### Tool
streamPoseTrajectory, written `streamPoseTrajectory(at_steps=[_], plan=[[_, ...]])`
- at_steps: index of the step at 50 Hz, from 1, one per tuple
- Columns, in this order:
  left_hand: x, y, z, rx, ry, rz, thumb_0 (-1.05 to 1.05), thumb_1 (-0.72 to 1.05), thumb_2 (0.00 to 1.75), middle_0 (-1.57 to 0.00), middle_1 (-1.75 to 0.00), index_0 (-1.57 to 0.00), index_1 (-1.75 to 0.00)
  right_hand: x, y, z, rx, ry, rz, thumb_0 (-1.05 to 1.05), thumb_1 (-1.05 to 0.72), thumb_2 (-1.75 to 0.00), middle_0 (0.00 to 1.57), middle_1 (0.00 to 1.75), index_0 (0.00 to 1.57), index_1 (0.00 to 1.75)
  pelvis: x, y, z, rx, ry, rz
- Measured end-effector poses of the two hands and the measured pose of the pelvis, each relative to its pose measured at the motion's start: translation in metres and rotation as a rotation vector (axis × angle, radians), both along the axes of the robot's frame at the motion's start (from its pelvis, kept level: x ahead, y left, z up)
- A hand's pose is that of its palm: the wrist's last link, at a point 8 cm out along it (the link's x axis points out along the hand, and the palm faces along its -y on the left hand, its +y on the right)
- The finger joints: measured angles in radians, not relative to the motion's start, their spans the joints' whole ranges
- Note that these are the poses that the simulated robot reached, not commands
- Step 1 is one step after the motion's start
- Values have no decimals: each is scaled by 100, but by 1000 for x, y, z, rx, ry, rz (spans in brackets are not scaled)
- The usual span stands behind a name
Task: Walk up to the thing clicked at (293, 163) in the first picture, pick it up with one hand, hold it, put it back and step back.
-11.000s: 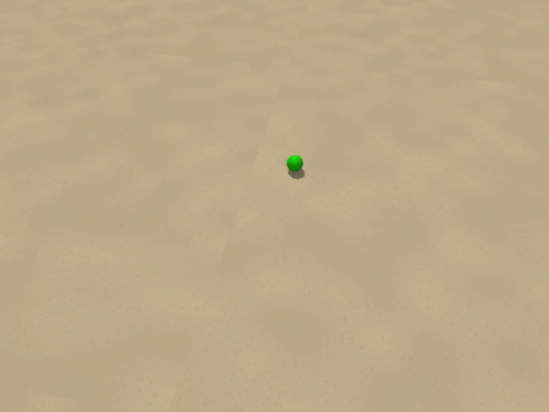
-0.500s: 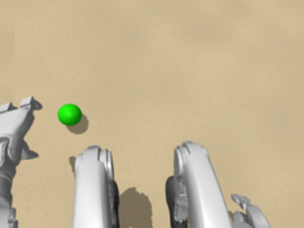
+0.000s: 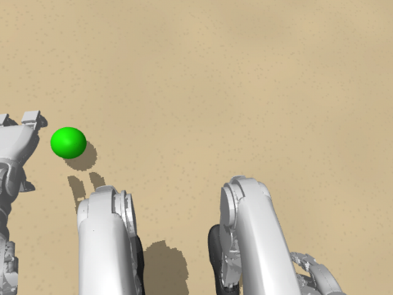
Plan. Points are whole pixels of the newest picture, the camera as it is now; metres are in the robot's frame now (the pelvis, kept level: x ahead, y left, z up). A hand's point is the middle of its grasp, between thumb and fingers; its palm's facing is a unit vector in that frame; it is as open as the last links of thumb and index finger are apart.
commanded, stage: rise first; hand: left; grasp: from above
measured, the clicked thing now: (69, 143) +0.47 +0.31 -0.31
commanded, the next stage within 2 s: approach in 0.60 s
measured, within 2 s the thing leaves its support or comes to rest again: neither
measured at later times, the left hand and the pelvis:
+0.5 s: hand (37, 155) +0.41 +0.32 -0.18, palm faces -0.45 -0.09 -0.89, open 14.2 cm; pelvis +0.00 +0.00 -0.02, yaw -1 degrees
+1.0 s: hand (61, 136) +0.46 +0.29 -0.21, palm faces -0.40 -0.06 -0.91, open 14.1 cm; pelvis +0.01 +0.00 -0.04, yaw -2 degrees
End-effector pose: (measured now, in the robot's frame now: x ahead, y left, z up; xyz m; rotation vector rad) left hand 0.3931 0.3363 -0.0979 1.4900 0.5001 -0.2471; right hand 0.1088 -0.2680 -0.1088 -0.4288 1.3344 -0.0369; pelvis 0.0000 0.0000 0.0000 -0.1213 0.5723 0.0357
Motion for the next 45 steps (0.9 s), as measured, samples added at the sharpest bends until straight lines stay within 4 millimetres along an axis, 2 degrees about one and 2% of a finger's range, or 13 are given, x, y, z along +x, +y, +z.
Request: streamPoseTrajectory(at_steps=[15, 24, 39, 45], plan=[[10, -6, -23, 8, -12, 15, 0, -54, 101, -8, -102, -8, -102, -15, -4, -13, -5, 41, 3, 0, -91, -90, 20, 30, 21, 30, 2, -2, -16, 3, -2, -10], [18, -10, -28, 4, -9, 23, 0, -54, 100, -8, -103, -8, -102, -23, -7, -17, -5, 62, -7, 0, -91, -90, 20, 30, 21, 30, 4, -4, -20, 6, -2, -15], [21, -10, -42, -7, -2, 9, 0, -53, 100, -8, -103, -8, -103, -20, -7, -21, -12, 76, 12, 0, -91, -90, 20, 30, 21, 30, 7, -3, -27, -2, 0, -18], [36, -19, -52, 3, 7, -31, 0, -53, 99, -8, -104, -8, -104, -18, -6, -23, -21, 75, 33, 0, -91, -90, 20, 30, 21, 30, 8, -3, -31, -1, 3, -18]])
